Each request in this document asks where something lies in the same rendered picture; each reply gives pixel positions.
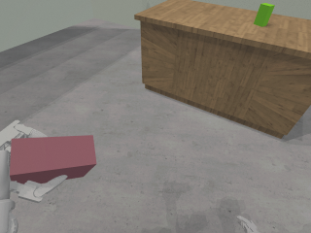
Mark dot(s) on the left robot forearm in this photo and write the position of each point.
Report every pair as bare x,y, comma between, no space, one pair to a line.
8,222

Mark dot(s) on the left robot hand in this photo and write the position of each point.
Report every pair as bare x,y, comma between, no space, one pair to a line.
30,191

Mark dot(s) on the right robot hand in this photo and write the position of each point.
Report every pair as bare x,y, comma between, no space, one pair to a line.
248,226

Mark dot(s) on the sponge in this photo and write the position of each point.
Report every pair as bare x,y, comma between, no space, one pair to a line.
42,159

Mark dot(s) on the table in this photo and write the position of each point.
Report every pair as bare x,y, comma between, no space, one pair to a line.
213,57

